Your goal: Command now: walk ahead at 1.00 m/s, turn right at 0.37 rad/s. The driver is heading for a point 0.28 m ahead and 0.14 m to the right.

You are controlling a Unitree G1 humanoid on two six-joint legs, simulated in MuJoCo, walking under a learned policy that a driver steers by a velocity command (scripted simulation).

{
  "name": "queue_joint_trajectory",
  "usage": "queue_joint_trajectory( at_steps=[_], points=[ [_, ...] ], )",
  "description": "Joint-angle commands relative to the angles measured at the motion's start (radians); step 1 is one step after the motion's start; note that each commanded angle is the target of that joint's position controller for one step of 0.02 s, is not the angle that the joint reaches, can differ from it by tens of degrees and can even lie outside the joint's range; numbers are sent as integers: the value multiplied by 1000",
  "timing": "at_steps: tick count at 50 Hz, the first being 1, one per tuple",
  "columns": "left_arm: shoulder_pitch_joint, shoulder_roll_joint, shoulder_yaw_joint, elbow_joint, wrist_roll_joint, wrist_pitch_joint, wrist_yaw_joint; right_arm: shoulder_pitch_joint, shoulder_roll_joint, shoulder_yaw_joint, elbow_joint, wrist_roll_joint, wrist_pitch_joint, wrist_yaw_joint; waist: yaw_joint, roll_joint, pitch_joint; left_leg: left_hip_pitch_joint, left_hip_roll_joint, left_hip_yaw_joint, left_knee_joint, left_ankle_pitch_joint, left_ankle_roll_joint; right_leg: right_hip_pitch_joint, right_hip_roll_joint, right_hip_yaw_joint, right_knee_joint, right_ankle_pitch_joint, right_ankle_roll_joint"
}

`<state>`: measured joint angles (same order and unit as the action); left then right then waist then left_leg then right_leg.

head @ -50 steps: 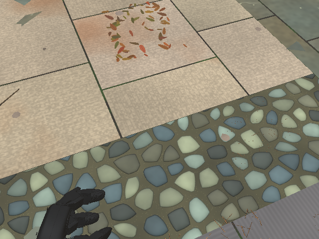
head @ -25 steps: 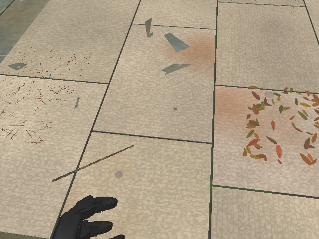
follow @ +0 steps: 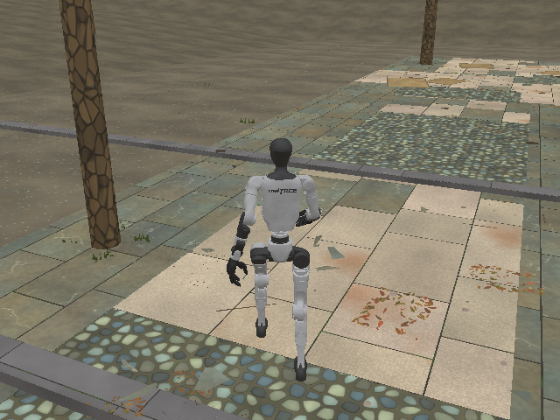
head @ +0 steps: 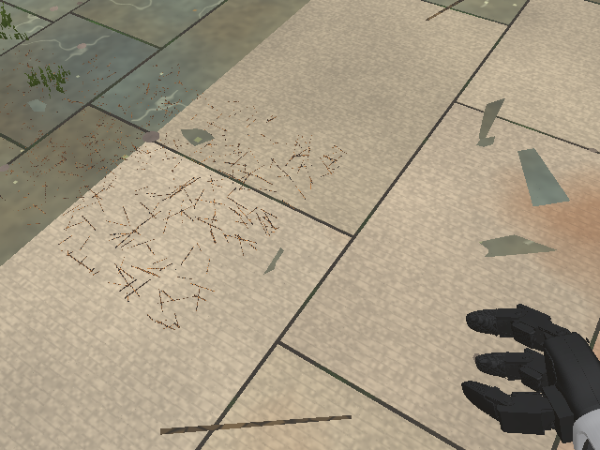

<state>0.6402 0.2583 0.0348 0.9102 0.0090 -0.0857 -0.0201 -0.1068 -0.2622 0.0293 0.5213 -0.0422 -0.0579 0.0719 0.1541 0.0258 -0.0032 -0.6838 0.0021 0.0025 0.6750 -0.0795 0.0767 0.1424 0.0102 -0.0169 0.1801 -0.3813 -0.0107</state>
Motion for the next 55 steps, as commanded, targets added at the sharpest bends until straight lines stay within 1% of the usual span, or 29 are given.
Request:
queue_joint_trajectory(
  at_steps=[1,2,3,4,5,6,7,10,11,12,13,15,17,21,22,23,24,25,26,28,32,34,37,39,40,41,42,44,55],
  points=[
    [-124,248,47,-72,-5,-19,9,211,-135,-53,21,-4,-18,-41,-243,-121,-71,534,-93,56,-87,-69,25,-226,-187,91,241,1136,-127],
    [-148,250,48,-77,-12,-15,11,390,-168,-73,72,-14,-21,-60,-340,-119,-159,773,-43,11,-108,-62,34,-347,-156,80,495,1024,-111],
    [-149,173,32,-107,-8,-17,9,546,-244,-100,96,-39,-26,-82,-379,-19,-290,1004,183,-211,-121,-349,47,-545,-89,61,828,600,-110],
    [-37,35,4,-145,-41,-10,8,550,-283,-113,94,-57,-26,-87,-277,192,-455,1200,471,-709,-231,-589,139,-822,-4,80,1183,-106,-101],
    [-164,143,28,-156,-26,3,13,517,-226,-109,88,-25,-16,-88,-313,84,-372,1068,427,-765,-350,-632,130,-902,-23,98,1233,2,-113],
    [-258,132,29,-175,-16,7,11,449,-157,-90,114,-14,-25,-87,-270,46,-157,902,371,-570,-357,-357,127,-928,-54,94,1178,90,-102],
    [-273,94,19,-173,-4,11,9,424,-118,-83,136,-12,-36,-81,-230,19,-63,787,337,-445,-352,6,136,-906,-68,85,1138,90,-84],
    [-241,33,19,-148,19,49,4,440,-28,-59,193,17,-67,-67,-140,28,6,599,261,-189,-357,592,106,-784,-67,93,1011,4,-34],
    [-244,14,16,-166,23,55,-1,424,-45,-61,204,25,-74,-67,-111,83,2,596,268,-162,-374,653,122,-791,-50,86,961,6,-20],
    [-313,12,18,-190,-61,39,17,283,-40,-73,180,66,-77,-65,-96,113,30,582,263,-136,-398,600,125,-842,-90,126,913,26,-6],
    [-376,13,7,-217,-56,27,15,242,-50,-73,172,74,-76,-72,-96,89,46,528,248,-90,-425,582,110,-826,-89,107,791,93,0],
    [-441,2,-8,-231,-20,-2,-10,259,-109,-90,192,71,-65,-92,-116,49,19,419,145,39,-435,501,72,-611,-40,15,492,372,1],
    [-458,28,-2,-237,-6,-9,-34,342,-164,-105,229,74,-67,-99,-123,57,-26,419,156,31,-417,462,66,-447,17,0,412,559,-4],
    [-286,162,51,-186,19,12,-14,349,-193,-111,246,76,-48,-95,8,11,-110,456,107,66,-10,478,-40,-156,29,30,326,698,-79],
    [-258,267,64,-192,39,17,4,423,-133,-92,230,37,-44,-92,-24,-253,-193,290,-9,103,411,-164,-104,41,-188,234,408,1361,-174],
    [-273,206,30,-212,63,10,-1,661,-52,-53,281,63,-36,-73,-108,-351,-472,137,-80,-98,747,-642,-134,264,-447,602,420,1530,-402],
    [-325,164,28,-242,31,18,-14,635,-157,-74,306,71,-25,-65,-70,-180,-521,173,-34,-203,758,-602,-127,185,-395,575,376,1388,-396],
    [-423,150,25,-254,1,23,-19,519,-179,-83,270,78,-9,-70,-95,-121,-368,111,11,-158,700,-556,-129,49,-344,469,346,1176,-352],
    [-480,124,15,-248,-13,26,-19,429,-170,-84,254,63,7,-88,-114,-37,-237,96,45,-114,619,-505,-136,-115,-295,413,297,1036,-305],
    [-523,113,11,-240,7,33,-12,414,-150,-87,253,53,45,-108,-168,-60,-143,213,69,-91,501,-435,-143,-371,-240,342,221,886,-266],
    [-564,104,18,-225,23,38,7,417,-64,-68,268,44,59,-123,-196,-110,-187,358,66,-62,226,-334,-152,-471,-197,229,184,862,-251],
    [-558,102,19,-212,17,49,18,379,-67,-71,274,46,65,-122,-181,-117,-207,414,61,-60,138,-228,-148,-479,-191,220,163,673,-237],
    [-576,86,15,-197,9,66,24,321,-69,-77,275,41,75,-116,-180,-127,-133,484,45,-45,-16,-134,-123,-553,-164,229,130,210,-196],
    [-543,48,2,-174,6,68,23,301,-62,-76,275,17,73,-112,-183,-110,-73,545,46,-45,-170,-76,-88,-597,-117,226,141,-27,-125],
    [-509,34,-2,-160,13,65,22,294,-95,-79,264,6,69,-113,-168,-60,-48,559,114,-117,-223,-49,-59,-619,-83,207,187,-91,-80],
    [-443,44,6,-156,8,64,21,253,-170,-99,267,16,68,-115,-98,75,-19,467,138,-140,-232,-171,-18,-590,-12,130,206,-77,-46],
    [-479,52,8,-150,15,68,27,247,-112,-93,273,21,61,-110,-125,88,-11,345,117,-142,-285,-363,-14,-475,6,87,250,5,-19],
    [-500,48,13,-144,13,77,38,224,-68,-78,283,18,45,-107,-119,88,12,282,91,-128,-309,-373,-44,-399,-1,81,279,88,-16],
    [-487,47,27,-66,0,80,45,280,-64,-83,364,40,27,-111,-152,-17,-39,428,56,-83,-215,-31,-42,-355,-19,94,299,318,-27]
  ],
)
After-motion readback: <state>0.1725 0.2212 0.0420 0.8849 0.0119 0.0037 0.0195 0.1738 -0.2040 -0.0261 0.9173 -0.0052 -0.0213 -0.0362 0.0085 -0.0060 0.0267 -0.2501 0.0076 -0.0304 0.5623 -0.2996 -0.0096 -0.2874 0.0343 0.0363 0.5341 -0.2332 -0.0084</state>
